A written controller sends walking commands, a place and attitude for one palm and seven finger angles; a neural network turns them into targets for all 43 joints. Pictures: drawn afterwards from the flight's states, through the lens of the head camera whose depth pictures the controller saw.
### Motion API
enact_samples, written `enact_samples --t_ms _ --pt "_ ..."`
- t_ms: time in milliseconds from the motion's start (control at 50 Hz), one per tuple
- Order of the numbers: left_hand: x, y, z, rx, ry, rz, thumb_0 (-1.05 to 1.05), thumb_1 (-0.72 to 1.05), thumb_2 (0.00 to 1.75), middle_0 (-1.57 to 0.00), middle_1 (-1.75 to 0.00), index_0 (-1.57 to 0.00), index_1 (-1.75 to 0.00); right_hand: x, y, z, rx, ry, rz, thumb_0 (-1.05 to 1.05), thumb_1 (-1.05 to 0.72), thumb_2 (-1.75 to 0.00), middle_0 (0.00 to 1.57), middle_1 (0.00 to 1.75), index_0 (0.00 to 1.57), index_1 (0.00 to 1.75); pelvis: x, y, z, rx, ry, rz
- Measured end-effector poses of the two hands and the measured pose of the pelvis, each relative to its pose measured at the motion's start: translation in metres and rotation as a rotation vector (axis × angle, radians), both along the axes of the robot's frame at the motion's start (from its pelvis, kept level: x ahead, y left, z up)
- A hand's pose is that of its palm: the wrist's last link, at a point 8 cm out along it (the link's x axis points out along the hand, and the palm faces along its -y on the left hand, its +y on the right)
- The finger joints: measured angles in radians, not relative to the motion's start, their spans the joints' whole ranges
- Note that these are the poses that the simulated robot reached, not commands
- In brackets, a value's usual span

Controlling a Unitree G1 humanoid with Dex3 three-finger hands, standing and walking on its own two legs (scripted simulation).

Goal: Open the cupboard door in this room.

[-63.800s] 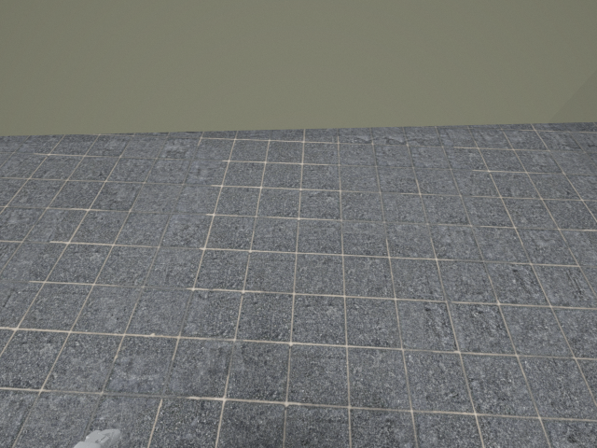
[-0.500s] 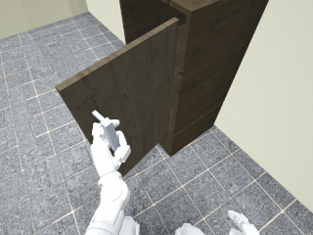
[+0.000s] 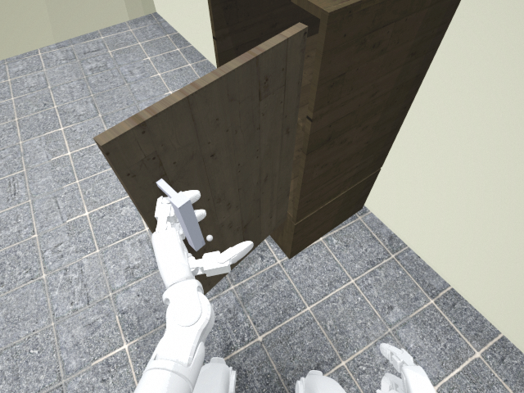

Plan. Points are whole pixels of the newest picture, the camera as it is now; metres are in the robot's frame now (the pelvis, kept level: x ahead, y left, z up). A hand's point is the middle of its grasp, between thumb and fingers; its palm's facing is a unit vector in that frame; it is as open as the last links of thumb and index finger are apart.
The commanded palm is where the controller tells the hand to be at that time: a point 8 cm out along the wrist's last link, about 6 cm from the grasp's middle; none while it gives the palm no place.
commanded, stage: open thumb and fingers to let go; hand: left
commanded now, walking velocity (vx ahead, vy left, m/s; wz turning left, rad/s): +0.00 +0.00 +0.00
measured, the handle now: (181, 216) +0.37 +0.15 +0.04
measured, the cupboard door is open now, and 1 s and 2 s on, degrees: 100 100 100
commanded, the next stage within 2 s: slide the hand sideways off the handle in 0.34 s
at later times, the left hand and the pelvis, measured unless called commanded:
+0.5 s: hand (209, 243) +0.33 +0.10 +0.03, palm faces +0.30 -0.95 -0.02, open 15.0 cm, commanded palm +0.30 +0.13 +0.03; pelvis -0.01 +0.02 +0.00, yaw +0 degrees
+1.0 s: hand (193, 274) +0.28 +0.11 +0.04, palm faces -0.05 -1.00 +0.04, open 16.3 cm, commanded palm +0.25 +0.16 +0.03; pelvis +0.00 +0.04 -0.01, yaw -2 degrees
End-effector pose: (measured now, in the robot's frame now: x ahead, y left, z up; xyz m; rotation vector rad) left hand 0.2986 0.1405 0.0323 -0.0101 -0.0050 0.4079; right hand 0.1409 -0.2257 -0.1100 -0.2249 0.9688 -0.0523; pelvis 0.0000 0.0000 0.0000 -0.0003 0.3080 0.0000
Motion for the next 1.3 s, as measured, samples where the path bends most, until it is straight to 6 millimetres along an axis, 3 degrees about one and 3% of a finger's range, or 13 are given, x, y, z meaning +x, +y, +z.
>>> enact_samples --t_ms 160,260,460,620,760,860,1060,1300 --pt "0.0 -0.001 0.0 -0.002 -0.001 -0.011 -0.01 -0.42 0.33 -0.28 -1.05 -0.28 -1.06 -0.006 0.006 0.0 -0.004 0.011 -0.007 0.01 -0.91 -0.9 0.2 0.3 0.2 0.3 -0.001 0.007 -0.001 -0.007 -0.001 -0.005" --pt "0.001 -0.002 0.0 0.003 -0.002 -0.02 -0.01 -0.47 0.31 -0.25 -0.87 -0.26 -0.86 -0.008 0.012 0.0 -0.004 0.012 -0.008 0.01 -0.91 -0.9 0.2 0.3 0.2 0.3 -0.004 0.011 -0.001 -0.011 -0.002 -0.007" --pt "-0.003 0.0 0.0 0.01 0.002 -0.045 -0.01 -0.5 0.3 -0.37 -0.64 -0.37 -0.64 -0.01 0.022 0.001 0.001 -0.004 0.003 0.01 -0.91 -0.9 0.2 0.3 0.2 0.3 -0.009 0.018 -0.002 -0.021 -0.01 -0.005" --pt "-0.005 0.022 0.0 0.08 -0.011 -0.453 -0.02 -0.5 0.3 -0.26 -0.44 -0.17 -0.44 -0.018 0.02 0.003 -0.003 -0.023 -0.028 0.01 -0.91 -0.9 0.2 0.3 0.2 0.3 -0.014 0.024 -0.005 -0.031 -0.026 0.007" --pt "-0.007 0.022 0.0 -0.024 -0.002 -0.477 -0.02 -0.5 0.3 -0.14 -0.35 -0.16 -0.36 -0.021 0.021 0.009 -0.008 -0.04 -0.046 0.01 -0.91 -0.9 0.2 0.3 0.2 0.3 -0.012 0.034 -0.003 -0.029 -0.022 -0.008" --pt "-0.009 0.022 0.001 -0.018 -0.007 -0.473 -0.02 -0.5 0.3 -0.13 -0.38 -0.17 -0.33 -0.014 0.025 0.013 0.003 -0.062 -0.049 0.01 -0.91 -0.9 0.2 0.3 0.2 0.3 -0.007 0.037 -0.005 -0.027 -0.013 -0.023" --pt "-0.046 0.03 0.002 -0.013 0.002 -0.456 -0.02 -0.5 0.3 -0.11 -0.32 -0.13 -0.3 0.019 0.039 0.017 0.021 -0.113 -0.005 0.01 -0.91 -0.9 0.2 0.3 0.2 0.3 0.005 0.038 -0.008 -0.03 -0.005 -0.017" --pt "-0.068 0.04 0.001 -0.001 0.036 -0.446 -0.02 -0.5 0.3 -0.13 -0.3 -0.14 -0.3 0.048 0.043 0.018 0.029 -0.188 0.024 0.01 -0.91 -0.9 0.2 0.3 0.2 0.3 0.008 0.03 -0.013 -0.031 0.005 -0.004"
